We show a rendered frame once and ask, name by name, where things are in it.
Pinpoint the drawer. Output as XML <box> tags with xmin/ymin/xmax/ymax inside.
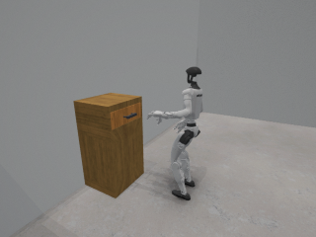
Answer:
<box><xmin>110</xmin><ymin>102</ymin><xmax>141</xmax><ymax>130</ymax></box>

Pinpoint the handle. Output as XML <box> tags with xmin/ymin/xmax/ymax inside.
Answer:
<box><xmin>123</xmin><ymin>113</ymin><xmax>137</xmax><ymax>119</ymax></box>

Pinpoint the robot left hand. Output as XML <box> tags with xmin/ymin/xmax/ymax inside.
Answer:
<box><xmin>147</xmin><ymin>111</ymin><xmax>163</xmax><ymax>125</ymax></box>

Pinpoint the cabinet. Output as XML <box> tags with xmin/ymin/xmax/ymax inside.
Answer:
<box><xmin>73</xmin><ymin>93</ymin><xmax>144</xmax><ymax>198</ymax></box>

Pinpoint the left robot thigh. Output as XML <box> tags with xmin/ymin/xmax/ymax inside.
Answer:
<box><xmin>171</xmin><ymin>131</ymin><xmax>192</xmax><ymax>169</ymax></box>

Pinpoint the robot left upper arm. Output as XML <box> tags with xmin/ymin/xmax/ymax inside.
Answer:
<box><xmin>182</xmin><ymin>88</ymin><xmax>193</xmax><ymax>118</ymax></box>

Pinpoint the robot right hand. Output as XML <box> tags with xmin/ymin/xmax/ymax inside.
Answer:
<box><xmin>173</xmin><ymin>120</ymin><xmax>187</xmax><ymax>133</ymax></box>

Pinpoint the left robot forearm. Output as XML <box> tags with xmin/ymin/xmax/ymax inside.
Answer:
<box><xmin>162</xmin><ymin>109</ymin><xmax>189</xmax><ymax>119</ymax></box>

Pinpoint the robot right upper arm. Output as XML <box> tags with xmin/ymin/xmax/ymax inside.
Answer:
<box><xmin>200</xmin><ymin>90</ymin><xmax>203</xmax><ymax>113</ymax></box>

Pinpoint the robot head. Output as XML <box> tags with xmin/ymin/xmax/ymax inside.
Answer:
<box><xmin>186</xmin><ymin>66</ymin><xmax>201</xmax><ymax>90</ymax></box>

